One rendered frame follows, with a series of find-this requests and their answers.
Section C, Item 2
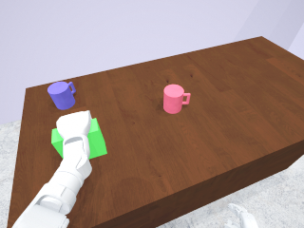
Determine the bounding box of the left robot forearm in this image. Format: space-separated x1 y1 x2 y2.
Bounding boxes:
11 134 92 228

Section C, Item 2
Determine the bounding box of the right robot hand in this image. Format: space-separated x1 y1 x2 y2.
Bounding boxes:
224 203 259 228

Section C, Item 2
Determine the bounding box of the sponge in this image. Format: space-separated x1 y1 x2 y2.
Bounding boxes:
51 118 107 159

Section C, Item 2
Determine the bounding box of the robot left upper arm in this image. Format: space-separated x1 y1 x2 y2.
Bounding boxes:
18 204 69 228

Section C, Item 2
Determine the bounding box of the left robot hand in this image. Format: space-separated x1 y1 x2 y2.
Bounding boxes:
56 110 92 139

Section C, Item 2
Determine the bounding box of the table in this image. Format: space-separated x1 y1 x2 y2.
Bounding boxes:
7 36 304 228

